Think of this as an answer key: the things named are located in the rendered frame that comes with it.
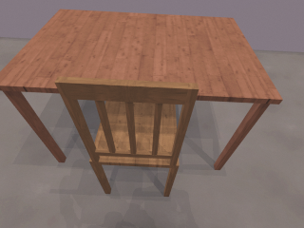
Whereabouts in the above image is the chair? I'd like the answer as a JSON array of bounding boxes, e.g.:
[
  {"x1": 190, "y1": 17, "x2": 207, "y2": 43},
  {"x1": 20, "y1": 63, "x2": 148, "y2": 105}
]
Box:
[{"x1": 54, "y1": 76, "x2": 200, "y2": 197}]

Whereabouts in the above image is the table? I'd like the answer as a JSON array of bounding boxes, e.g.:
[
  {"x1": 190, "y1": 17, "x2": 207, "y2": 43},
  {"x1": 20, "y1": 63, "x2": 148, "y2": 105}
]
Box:
[{"x1": 0, "y1": 9, "x2": 283, "y2": 170}]

